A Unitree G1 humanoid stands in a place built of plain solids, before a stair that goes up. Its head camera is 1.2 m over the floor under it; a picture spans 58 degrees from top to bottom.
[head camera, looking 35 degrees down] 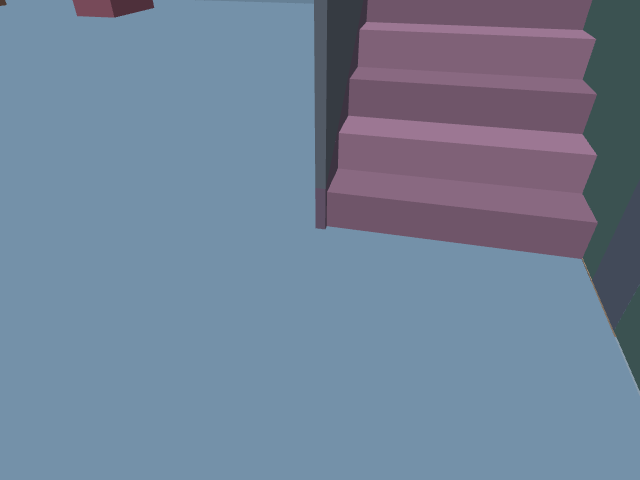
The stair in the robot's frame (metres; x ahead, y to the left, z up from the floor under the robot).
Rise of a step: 0.20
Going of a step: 0.26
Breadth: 1.19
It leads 13 degrees to the right of straight ahead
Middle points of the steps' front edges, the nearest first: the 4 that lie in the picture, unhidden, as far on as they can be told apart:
1.70 -0.61 0.20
1.95 -0.67 0.39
2.21 -0.73 0.59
2.47 -0.79 0.79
